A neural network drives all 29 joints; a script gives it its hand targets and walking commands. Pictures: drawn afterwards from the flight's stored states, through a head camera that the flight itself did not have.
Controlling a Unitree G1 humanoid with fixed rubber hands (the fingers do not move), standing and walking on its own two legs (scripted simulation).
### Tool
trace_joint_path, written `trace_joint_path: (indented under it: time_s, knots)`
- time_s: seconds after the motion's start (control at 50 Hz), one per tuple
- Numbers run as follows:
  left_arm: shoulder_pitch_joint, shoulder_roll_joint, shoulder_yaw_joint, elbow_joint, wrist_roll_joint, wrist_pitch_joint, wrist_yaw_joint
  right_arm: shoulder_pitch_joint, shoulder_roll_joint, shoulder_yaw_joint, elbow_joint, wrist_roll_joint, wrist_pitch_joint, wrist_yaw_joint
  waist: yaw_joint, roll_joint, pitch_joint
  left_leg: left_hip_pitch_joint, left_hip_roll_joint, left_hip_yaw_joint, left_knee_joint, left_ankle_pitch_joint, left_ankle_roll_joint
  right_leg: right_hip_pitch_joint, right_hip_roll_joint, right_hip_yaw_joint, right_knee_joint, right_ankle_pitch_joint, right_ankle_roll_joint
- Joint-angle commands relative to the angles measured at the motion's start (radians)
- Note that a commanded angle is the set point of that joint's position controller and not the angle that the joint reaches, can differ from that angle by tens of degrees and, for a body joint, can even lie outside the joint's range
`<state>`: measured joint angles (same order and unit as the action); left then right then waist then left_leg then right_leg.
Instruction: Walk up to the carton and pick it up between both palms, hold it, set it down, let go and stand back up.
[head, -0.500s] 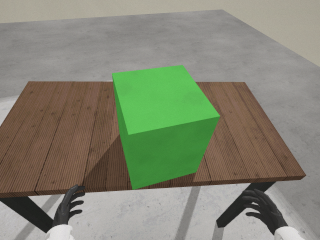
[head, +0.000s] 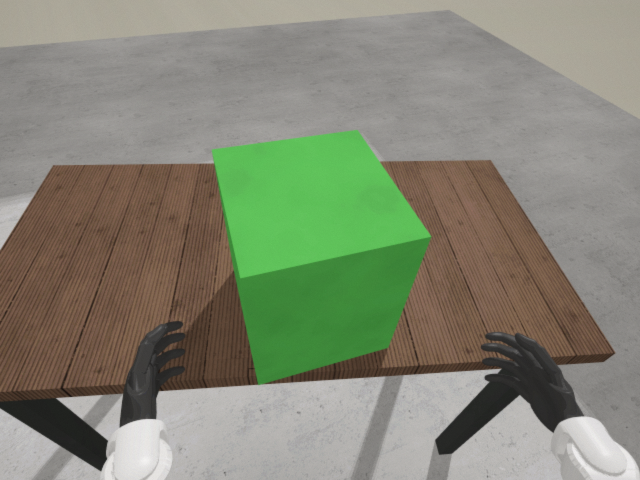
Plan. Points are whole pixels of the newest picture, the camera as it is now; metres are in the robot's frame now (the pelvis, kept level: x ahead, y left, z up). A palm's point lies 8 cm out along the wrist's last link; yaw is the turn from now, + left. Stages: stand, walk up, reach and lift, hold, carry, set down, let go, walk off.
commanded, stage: reach and lift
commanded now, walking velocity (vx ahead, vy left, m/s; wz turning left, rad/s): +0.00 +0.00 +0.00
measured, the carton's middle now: (307, 257) +0.38 +0.02 +0.06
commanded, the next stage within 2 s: none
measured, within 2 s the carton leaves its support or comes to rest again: neither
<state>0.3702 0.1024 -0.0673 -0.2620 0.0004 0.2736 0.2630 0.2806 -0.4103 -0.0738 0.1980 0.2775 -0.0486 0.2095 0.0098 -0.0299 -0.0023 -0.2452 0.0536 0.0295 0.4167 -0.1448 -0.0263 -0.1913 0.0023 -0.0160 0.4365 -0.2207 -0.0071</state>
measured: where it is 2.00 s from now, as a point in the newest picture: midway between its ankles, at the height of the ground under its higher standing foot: outside the picture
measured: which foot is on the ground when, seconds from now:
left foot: down 0.00-1.00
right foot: down 0.00-1.00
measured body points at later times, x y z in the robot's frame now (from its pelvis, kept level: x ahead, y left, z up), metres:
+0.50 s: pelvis +0.00 +0.00 +0.00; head -0.01 +0.01 +0.45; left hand +0.25 +0.19 +0.09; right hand +0.27 -0.25 +0.07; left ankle +0.05 +0.14 -0.74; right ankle +0.01 -0.12 -0.74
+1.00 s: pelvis -0.01 +0.00 +0.00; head -0.02 +0.00 +0.45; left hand +0.29 +0.21 +0.15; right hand +0.34 -0.23 +0.14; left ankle +0.05 +0.14 -0.74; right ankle +0.01 -0.12 -0.74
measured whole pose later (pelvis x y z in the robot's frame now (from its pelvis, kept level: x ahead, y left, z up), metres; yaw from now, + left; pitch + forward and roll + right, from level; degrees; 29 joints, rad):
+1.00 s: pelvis -0.01 +0.00 +0.00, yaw +0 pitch -2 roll +0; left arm -0.22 0.10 0.10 -0.32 -0.03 0.84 0.29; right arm -0.34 -0.48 0.00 0.21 0.36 0.37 0.08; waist 0.02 0.00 0.00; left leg -0.24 0.06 0.03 0.40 -0.12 -0.03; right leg -0.19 0.01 -0.02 0.43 -0.20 -0.01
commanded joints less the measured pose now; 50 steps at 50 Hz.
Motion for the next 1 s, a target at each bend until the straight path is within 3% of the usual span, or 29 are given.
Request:
trace_joint_path:
  time_s: [0.0, 0.12, 0.18, 0.2, 0.22, 0.24, 0.26, 0.32, 0.36, 0.38, 0.42, 0.5, 0.54, 0.62, 0.7, 0.72, 0.76, 0.82, 0.84, 0.86, 0.88, 0.98]
  knots:
    - [-0.082, -0.037, -0.022, -0.367, -0.086, -0.023, 0.038, -0.098, -0.228, -0.044, -0.381, 0.150, -0.039, -0.024, 0.082, -0.040, -0.116, 0.303, -0.038, -0.011, -0.111, 0.100, 0.000, -0.132, 0.057, 0.029, -0.165, 0.001, -0.056]
    - [-0.191, -0.047, -0.021, -0.384, -0.105, 0.041, 0.044, -0.184, -0.214, -0.033, -0.396, 0.160, 0.008, -0.043, 0.072, -0.039, -0.089, 0.280, -0.036, -0.009, -0.134, 0.008, 0.007, -0.140, 0.052, 0.044, -0.170, -0.062, -0.060]
    - [-0.258, -0.043, 0.000, -0.414, -0.120, 0.081, 0.050, -0.238, -0.207, -0.024, -0.422, 0.169, 0.038, -0.058, 0.080, -0.034, -0.106, 0.271, -0.042, 0.003, -0.132, 0.037, 0.008, -0.134, 0.047, 0.055, -0.170, -0.035, -0.058]
    - [-0.265, -0.036, -0.007, -0.414, -0.133, 0.085, 0.047, -0.242, -0.221, -0.047, -0.444, 0.157, 0.043, -0.064, 0.065, -0.052, -0.120, 0.285, -0.038, 0.001, -0.125, 0.044, 0.005, -0.133, 0.054, 0.049, -0.167, -0.025, -0.057]
    - [-0.268, -0.036, 0.006, -0.431, -0.134, 0.096, 0.052, -0.252, -0.224, -0.039, -0.458, 0.165, 0.046, -0.067, 0.078, -0.036, -0.136, 0.301, -0.038, 0.002, -0.123, 0.066, 0.001, -0.131, 0.055, 0.049, -0.165, -0.015, -0.057]
    - [-0.266, -0.041, 0.013, -0.432, -0.130, 0.107, 0.051, -0.254, -0.224, -0.043, -0.461, 0.168, 0.056, -0.072, 0.068, -0.033, -0.141, 0.309, -0.035, -0.003, -0.117, 0.085, -0.005, -0.126, 0.058, 0.051, -0.164, -0.002, -0.061]
    - [-0.316, -0.037, 0.015, -0.417, -0.142, 0.128, 0.048, -0.293, -0.217, -0.043, -0.431, 0.160, 0.076, -0.080, 0.059, -0.041, -0.125, 0.295, -0.038, 0.000, -0.120, 0.072, 0.000, -0.137, 0.053, 0.049, -0.166, -0.013, -0.055]
    - [-0.347, -0.038, 0.048, -0.402, -0.128, 0.173, 0.057, -0.332, -0.218, -0.027, -0.433, 0.175, 0.108, -0.089, 0.078, -0.035, -0.134, 0.306, -0.034, -0.004, -0.121, 0.094, 0.000, -0.132, 0.053, 0.057, -0.165, -0.004, -0.058]
    - [-0.411, -0.034, 0.050, -0.409, -0.143, 0.205, 0.056, -0.395, -0.236, -0.045, -0.408, 0.167, 0.133, -0.101, 0.065, -0.021, -0.159, 0.325, -0.033, -0.003, -0.117, 0.093, 0.000, -0.132, 0.051, 0.057, -0.166, -0.003, -0.057]
    - [-0.433, -0.038, 0.072, -0.414, -0.128, 0.224, 0.063, -0.409, -0.233, -0.026, -0.394, 0.177, 0.147, -0.102, 0.077, -0.003, -0.151, 0.313, -0.033, -0.001, -0.120, 0.103, -0.005, -0.124, 0.052, 0.055, -0.161, -0.009, -0.058]
    - [-0.461, -0.022, 0.089, -0.390, -0.138, 0.261, 0.061, -0.453, -0.247, -0.033, -0.410, 0.178, 0.175, -0.112, 0.077, -0.035, -0.179, 0.320, -0.030, -0.005, -0.120, 0.106, 0.000, -0.109, 0.054, 0.056, -0.154, 0.016, -0.053]
    - [-0.466, -0.035, 0.128, -0.414, -0.114, 0.339, 0.052, -0.473, -0.242, -0.003, -0.366, 0.197, 0.226, -0.131, 0.073, -0.008, -0.207, 0.379, -0.032, -0.006, -0.099, 0.227, -0.009, -0.090, 0.059, 0.054, -0.156, 0.089, -0.057]
    - [-0.552, -0.021, 0.142, -0.418, -0.113, 0.363, 0.048, -0.554, -0.248, -0.012, -0.332, 0.196, 0.243, -0.136, 0.066, 0.019, -0.215, 0.376, -0.032, -0.002, -0.104, 0.217, -0.013, -0.092, 0.059, 0.051, -0.158, 0.074, -0.056]
    - [-0.597, 0.007, 0.157, -0.420, -0.136, 0.399, 0.034, -0.625, -0.263, -0.012, -0.362, 0.202, 0.271, -0.143, 0.059, -0.014, -0.263, 0.378, -0.034, -0.006, -0.090, 0.261, -0.010, -0.068, 0.060, 0.051, -0.153, 0.119, -0.054]
    - [-0.748, 0.019, 0.168, -0.333, -0.152, 0.438, 0.038, -0.776, -0.256, -0.014, -0.230, 0.197, 0.318, -0.135, 0.059, -0.015, -0.236, 0.316, -0.031, -0.006, -0.135, 0.093, 0.000, -0.101, 0.050, 0.051, -0.159, -0.002, -0.049]
    - [-0.792, 0.034, 0.191, -0.314, -0.149, 0.449, 0.042, -0.820, -0.262, -0.011, -0.231, 0.194, 0.325, -0.133, 0.077, -0.009, -0.238, 0.288, -0.030, -0.005, -0.139, 0.054, 0.002, -0.104, 0.048, 0.053, -0.151, -0.024, -0.050]
    - [-0.780, 0.027, 0.207, -0.281, -0.145, 0.474, 0.035, -0.830, -0.267, 0.002, -0.188, 0.184, 0.344, -0.134, 0.084, -0.024, -0.273, 0.300, -0.032, 0.002, -0.133, 0.091, 0.003, -0.078, 0.050, 0.053, -0.146, 0.025, -0.049]
    - [-0.829, 0.029, 0.211, -0.220, -0.148, 0.505, 0.016, -0.889, -0.275, -0.001, -0.110, 0.192, 0.366, -0.132, 0.065, -0.016, -0.264, 0.283, -0.034, -0.001, -0.140, 0.063, 0.003, -0.067, 0.047, 0.052, -0.151, 0.020, -0.048]
    - [-0.857, 0.038, 0.228, -0.195, -0.136, 0.512, 0.014, -0.923, -0.278, 0.011, -0.116, 0.189, 0.369, -0.134, 0.084, -0.030, -0.270, 0.279, -0.033, 0.001, -0.140, 0.053, 0.011, -0.066, 0.043, 0.060, -0.153, 0.014, -0.045]
    - [-0.835, 0.029, 0.227, -0.169, -0.124, 0.524, 0.013, -0.908, -0.270, 0.016, -0.077, 0.195, 0.376, -0.131, 0.073, -0.018, -0.250, 0.275, -0.035, 0.001, -0.146, 0.053, 0.008, -0.061, 0.047, 0.055, -0.155, 0.023, -0.050]
    - [-0.895, 0.033, 0.234, -0.121, -0.116, 0.532, 0.007, -0.975, -0.274, 0.023, -0.039, 0.190, 0.382, -0.130, 0.084, -0.021, -0.249, 0.264, -0.030, -0.001, -0.147, 0.028, 0.012, -0.074, 0.044, 0.058, -0.152, 0.002, -0.051]
    - [-0.950, 0.035, 0.235, -0.103, -0.104, 0.542, 0.005, -1.057, -0.280, 0.051, 0.021, 0.207, 0.379, -0.115, 0.094, -0.009, -0.309, 0.259, -0.032, -0.001, -0.140, 0.054, 0.005, -0.054, 0.049, 0.049, -0.150, 0.017, -0.052]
